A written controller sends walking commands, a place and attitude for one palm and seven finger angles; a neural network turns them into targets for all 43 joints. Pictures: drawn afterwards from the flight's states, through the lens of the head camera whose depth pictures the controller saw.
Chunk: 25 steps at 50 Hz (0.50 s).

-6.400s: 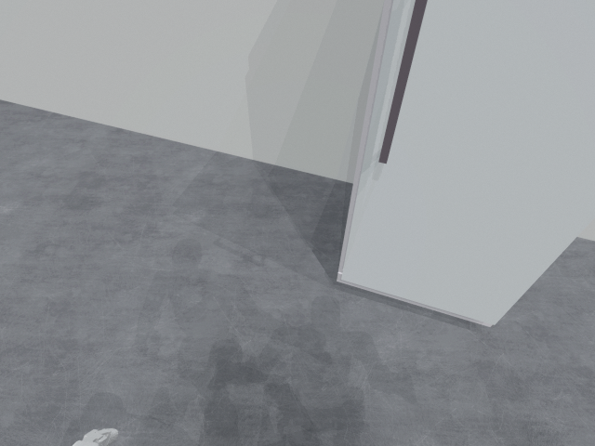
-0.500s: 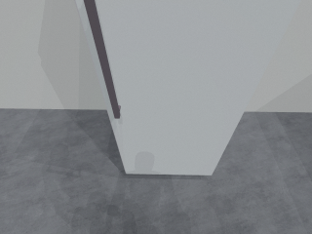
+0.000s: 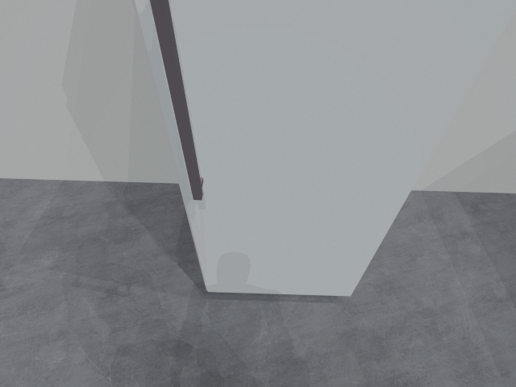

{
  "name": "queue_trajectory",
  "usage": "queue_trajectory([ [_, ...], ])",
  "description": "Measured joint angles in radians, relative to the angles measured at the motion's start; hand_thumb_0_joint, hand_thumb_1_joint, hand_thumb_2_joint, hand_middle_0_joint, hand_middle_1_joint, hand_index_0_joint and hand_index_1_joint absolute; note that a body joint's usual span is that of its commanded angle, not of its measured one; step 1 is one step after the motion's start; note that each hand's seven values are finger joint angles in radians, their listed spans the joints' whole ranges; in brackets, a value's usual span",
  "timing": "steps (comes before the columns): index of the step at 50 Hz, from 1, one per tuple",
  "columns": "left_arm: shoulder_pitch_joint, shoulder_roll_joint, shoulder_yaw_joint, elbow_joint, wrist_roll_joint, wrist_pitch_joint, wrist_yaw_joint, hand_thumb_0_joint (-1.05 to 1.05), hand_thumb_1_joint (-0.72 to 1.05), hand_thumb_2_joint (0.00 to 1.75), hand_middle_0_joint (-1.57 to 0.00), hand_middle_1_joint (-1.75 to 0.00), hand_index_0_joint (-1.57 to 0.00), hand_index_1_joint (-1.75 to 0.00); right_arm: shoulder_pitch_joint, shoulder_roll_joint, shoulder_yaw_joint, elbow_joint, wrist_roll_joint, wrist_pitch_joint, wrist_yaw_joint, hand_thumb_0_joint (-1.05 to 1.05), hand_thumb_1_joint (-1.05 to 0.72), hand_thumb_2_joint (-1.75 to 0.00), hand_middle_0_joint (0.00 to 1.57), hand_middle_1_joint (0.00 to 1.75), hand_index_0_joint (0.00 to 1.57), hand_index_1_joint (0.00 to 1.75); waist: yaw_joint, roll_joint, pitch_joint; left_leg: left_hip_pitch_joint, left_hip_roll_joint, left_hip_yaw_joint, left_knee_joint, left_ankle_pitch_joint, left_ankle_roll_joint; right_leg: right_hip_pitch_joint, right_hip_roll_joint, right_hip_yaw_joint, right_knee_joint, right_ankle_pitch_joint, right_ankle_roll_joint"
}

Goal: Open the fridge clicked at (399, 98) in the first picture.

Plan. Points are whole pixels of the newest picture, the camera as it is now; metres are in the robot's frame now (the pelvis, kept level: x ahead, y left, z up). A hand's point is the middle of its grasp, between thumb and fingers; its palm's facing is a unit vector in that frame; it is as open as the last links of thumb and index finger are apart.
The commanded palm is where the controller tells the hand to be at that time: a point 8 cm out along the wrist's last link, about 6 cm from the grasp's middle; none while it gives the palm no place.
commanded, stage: shuffle to correct the standing spot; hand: left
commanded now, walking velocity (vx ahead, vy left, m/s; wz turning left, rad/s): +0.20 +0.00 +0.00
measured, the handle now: (184, 110) +0.52 +0.18 +0.16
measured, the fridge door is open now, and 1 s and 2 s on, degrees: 0 0 0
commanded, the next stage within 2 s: come to a stop and stand still in 0.04 s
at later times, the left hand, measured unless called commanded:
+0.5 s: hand out of the picture +0.06 +0.18 -0.18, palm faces +0.07 -0.98 -0.21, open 7.3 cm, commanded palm none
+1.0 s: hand out of the picture +0.04 +0.17 -0.16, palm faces +0.03 -0.98 -0.21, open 7.3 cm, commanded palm none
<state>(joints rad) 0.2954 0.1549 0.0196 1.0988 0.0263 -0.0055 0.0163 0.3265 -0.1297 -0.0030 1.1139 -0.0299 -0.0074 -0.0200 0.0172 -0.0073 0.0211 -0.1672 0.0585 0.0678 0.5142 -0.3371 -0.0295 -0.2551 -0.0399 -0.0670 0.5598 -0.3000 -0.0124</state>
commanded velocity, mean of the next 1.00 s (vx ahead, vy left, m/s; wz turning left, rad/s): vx -0.03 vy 0.00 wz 0.00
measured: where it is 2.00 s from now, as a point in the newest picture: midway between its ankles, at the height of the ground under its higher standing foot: outside the picture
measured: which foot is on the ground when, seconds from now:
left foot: down 0.00-1.00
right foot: down 0.00-1.00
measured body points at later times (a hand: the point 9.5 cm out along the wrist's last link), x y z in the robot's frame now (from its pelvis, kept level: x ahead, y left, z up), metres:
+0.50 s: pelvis +0.06 +0.00 +0.00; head +0.10 +0.01 +0.45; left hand +0.05 +0.23 -0.16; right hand +0.09 -0.23 -0.16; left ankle +0.01 +0.13 -0.73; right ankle +0.00 -0.11 -0.73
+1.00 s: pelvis +0.00 -0.01 +0.01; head +0.01 -0.01 +0.46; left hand +0.04 +0.23 -0.15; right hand +0.03 -0.24 -0.15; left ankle +0.01 +0.13 -0.73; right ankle +0.00 -0.11 -0.73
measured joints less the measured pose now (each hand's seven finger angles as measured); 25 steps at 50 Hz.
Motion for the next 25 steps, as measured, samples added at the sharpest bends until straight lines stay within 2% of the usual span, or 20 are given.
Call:
queue_trajectory([
  [6, 0.04, -0.005, 0.013, 0.001, 0.004, -0.006, -0.008, 0.01, 0.91, 0.9, -0.19, -0.3, -0.2, -0.3, 0.047, 0.014, -0.003, -0.003, 0.002, -0.023, -0.003, 0.0, -0.91, -0.9, 0.2, 0.3, 0.19, 0.3, -0.004, -0.01, 0.002, 0.011, -0.007, 0.007, 0.044, -0.059, -0.001, -0.006, -0.011, 0.01, 0.073, -0.069, 0.001],
  [9, 0.042, -0.01, 0.018, 0.0, 0.004, -0.015, -0.007, 0.01, 0.91, 0.9, -0.19, -0.3, -0.2, -0.3, 0.061, 0.019, -0.006, 0.002, 0.004, -0.029, -0.008, 0.0, -0.91, -0.9, 0.2, 0.3, 0.19, 0.3, -0.007, 0.003, 0.011, 0.011, 0.001, 0.002, 0.081, -0.096, -0.005, -0.001, -0.006, 0.005, 0.103, -0.105, 0.006],
  [13, 0.028, -0.02, 0.022, -0.008, 0.004, -0.042, 0.011, 0.01, 0.91, 0.9, -0.19, -0.3, -0.2, -0.3, 0.038, 0.023, -0.006, 0.009, 0.014, -0.008, -0.014, 0.0, -0.91, -0.9, 0.2, 0.3, 0.19, 0.3, -0.008, 0.01, 0.033, -0.063, 0.008, -0.004, 0.226, -0.133, 0.014, 0.023, -0.007, -0.024, 0.104, -0.129, 0.007],
  [14, 0.025, -0.024, 0.019, -0.008, 0.005, -0.042, 0.018, 0.0, 0.91, 0.9, -0.19, -0.3, -0.2, -0.3, 0.023, 0.023, -0.007, 0.009, 0.018, -0.003, -0.015, 0.0, -0.91, -0.9, 0.2, 0.3, 0.19, 0.3, -0.006, 0.008, 0.04, -0.076, 0.004, -0.002, 0.222, -0.136, 0.016, 0.032, -0.009, -0.029, 0.095, -0.127, 0.007],
  [16, 0.023, -0.03, 0.012, -0.007, 0.001, -0.031, 0.025, 0.0, 0.91, 0.9, -0.19, -0.3, -0.2, -0.3, -0.01, 0.022, -0.01, 0.004, 0.022, -0.007, -0.018, 0.0, -0.91, -0.9, 0.2, 0.3, 0.19, 0.3, -0.002, 0.001, 0.053, -0.061, 0.0, 0.01, 0.125, -0.014, 0.02, 0.043, -0.01, -0.029, 0.097, -0.127, 0.013],
  [20, 0.005, -0.03, 0.006, 0.004, -0.008, 0.011, 0.03, 0.01, 0.91, 0.9, -0.19, -0.3, -0.2, -0.3, -0.052, 0.011, -0.016, 0.002, 0.014, -0.012, -0.036, 0.02, -0.93, -0.9, 0.2, 0.3, 0.2, 0.3, 0.005, -0.027, 0.047, -0.008, -0.016, 0.034, 0.062, -0.046, 0.02, 0.059, -0.023, -0.008, 0.087, -0.105, 0.02],
  [25, -0.029, -0.008, 0.013, -0.019, -0.004, 0.008, 0.036, 0.02, 0.92, 0.9, -0.2, -0.3, -0.2, -0.3, -0.098, -0.013, -0.032, -0.032, 0.017, -0.002, -0.04, 0.02, -0.94, -0.9, 0.2, 0.3, 0.2, 0.3, 0.004, -0.024, 0.052, -0.013, -0.015, 0.042, 0.024, 0.004, 0.017, 0.071, -0.018, -0.003, 0.011, -0.071, 0.022],
])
